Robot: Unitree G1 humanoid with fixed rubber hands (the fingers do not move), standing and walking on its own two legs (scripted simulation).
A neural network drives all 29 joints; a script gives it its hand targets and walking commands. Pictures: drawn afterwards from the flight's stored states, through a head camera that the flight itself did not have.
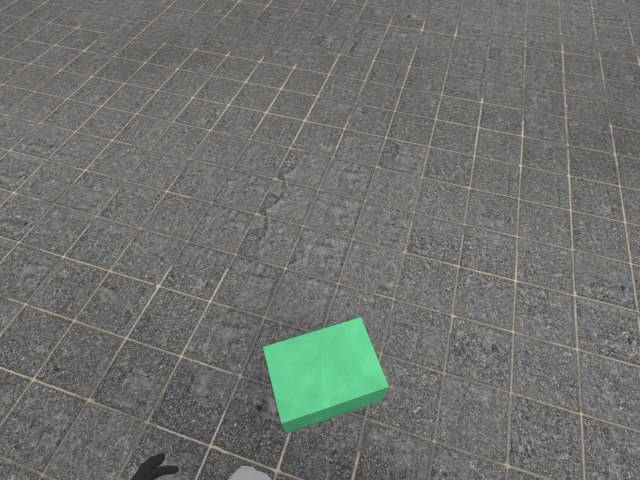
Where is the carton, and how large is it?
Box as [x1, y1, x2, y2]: [263, 317, 388, 433]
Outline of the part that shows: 360,317 263,347 281,423 286,433 379,401 388,386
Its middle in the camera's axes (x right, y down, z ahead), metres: +0.01 +0.38 +1.11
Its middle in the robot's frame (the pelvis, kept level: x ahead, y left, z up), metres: +0.41 -0.01 -0.67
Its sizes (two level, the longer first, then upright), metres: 0.290 0.204 0.168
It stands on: the floor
